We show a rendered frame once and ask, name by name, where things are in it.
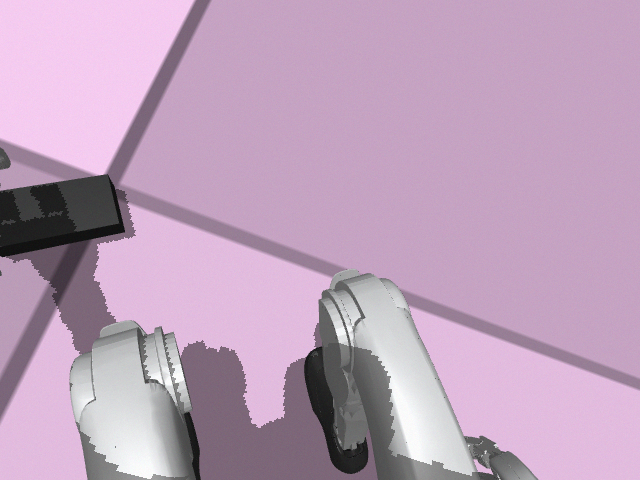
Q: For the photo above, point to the right robot hand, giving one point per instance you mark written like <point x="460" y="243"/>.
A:
<point x="504" y="465"/>

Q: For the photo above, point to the carton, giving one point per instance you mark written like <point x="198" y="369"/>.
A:
<point x="53" y="214"/>

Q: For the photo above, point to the right robot foot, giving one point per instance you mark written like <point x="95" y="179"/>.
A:
<point x="347" y="461"/>

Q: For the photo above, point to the left robot foot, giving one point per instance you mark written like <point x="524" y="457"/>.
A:
<point x="194" y="444"/>

